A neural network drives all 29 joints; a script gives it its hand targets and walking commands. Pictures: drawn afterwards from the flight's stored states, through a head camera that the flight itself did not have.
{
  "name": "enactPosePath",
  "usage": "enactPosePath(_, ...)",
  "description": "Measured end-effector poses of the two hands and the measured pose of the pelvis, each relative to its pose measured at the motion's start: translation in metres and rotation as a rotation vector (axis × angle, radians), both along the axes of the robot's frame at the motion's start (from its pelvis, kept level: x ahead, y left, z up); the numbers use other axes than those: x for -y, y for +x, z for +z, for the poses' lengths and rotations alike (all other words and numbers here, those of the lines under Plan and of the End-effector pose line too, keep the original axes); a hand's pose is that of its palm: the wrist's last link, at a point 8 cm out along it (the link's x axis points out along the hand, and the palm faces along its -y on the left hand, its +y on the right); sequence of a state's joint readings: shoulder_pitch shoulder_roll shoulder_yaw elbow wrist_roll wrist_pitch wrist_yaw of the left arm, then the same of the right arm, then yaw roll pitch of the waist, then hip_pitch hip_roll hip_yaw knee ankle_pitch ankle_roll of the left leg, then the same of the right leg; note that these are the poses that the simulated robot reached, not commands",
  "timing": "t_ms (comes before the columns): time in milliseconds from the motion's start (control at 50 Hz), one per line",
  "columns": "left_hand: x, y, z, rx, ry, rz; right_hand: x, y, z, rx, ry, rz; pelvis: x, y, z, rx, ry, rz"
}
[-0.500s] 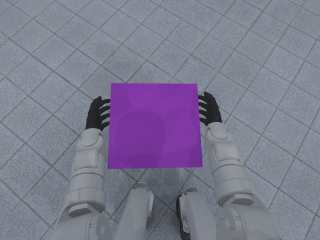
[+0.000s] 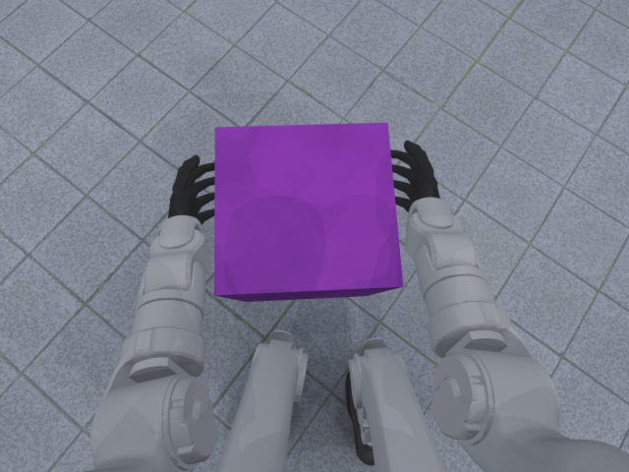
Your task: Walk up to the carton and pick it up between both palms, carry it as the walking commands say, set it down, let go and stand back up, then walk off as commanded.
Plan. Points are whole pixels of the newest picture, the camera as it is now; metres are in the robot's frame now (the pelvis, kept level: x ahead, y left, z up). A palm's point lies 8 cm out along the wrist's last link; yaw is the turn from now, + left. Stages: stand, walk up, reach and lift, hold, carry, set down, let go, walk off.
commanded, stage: set down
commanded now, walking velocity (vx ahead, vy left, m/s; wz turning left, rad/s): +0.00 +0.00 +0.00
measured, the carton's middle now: (304, 227) +0.44 +0.05 -0.16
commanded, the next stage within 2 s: none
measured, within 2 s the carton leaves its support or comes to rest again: neither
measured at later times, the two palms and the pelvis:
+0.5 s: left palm (202, 213) +0.45 +0.21 -0.17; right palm (398, 209) +0.48 -0.09 -0.17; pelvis -0.01 +0.00 -0.07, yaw -1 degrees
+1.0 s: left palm (220, 211) +0.49 +0.21 -0.27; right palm (388, 212) +0.50 -0.09 -0.27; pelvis -0.04 +0.01 -0.14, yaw -1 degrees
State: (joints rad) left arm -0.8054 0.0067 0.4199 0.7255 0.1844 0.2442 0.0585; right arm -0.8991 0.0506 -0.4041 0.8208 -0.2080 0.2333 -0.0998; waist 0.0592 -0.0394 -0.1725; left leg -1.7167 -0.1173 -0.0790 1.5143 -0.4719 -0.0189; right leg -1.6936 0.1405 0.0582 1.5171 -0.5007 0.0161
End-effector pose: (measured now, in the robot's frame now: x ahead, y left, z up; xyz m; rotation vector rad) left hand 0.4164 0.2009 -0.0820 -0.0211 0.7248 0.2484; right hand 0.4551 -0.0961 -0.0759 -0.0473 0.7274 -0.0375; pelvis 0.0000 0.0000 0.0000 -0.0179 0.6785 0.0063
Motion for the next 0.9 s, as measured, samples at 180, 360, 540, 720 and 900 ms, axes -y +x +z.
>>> enactPosePath(180, 0.002, 0.012, -0.046, 0.019, 0.010, -0.018, 0.003, 0.003, -0.052, 0.016, 0.035, -0.037, 0.006, -0.007, -0.028, -0.046, 0.000, -0.011)
enactPosePath(360, -0.005, 0.033, -0.073, 0.045, 0.031, -0.043, -0.003, 0.014, -0.089, 0.043, 0.045, -0.049, 0.002, -0.014, -0.059, -0.064, 0.009, -0.021)
enactPosePath(540, -0.011, 0.035, -0.099, 0.027, -0.007, -0.031, -0.009, 0.023, -0.099, 0.027, -0.005, -0.027, -0.002, -0.013, -0.078, -0.072, -0.009, -0.016)
enactPosePath(720, -0.015, 0.034, -0.139, 0.016, -0.009, -0.037, -0.014, 0.024, -0.133, 0.018, -0.022, -0.025, -0.006, -0.025, -0.103, -0.067, -0.034, 0.003)
enactPosePath(900, -0.009, 0.055, -0.172, 0.027, 0.019, -0.065, -0.006, 0.036, -0.177, 0.031, 0.007, -0.051, -0.010, -0.036, -0.134, -0.034, -0.036, 0.008)
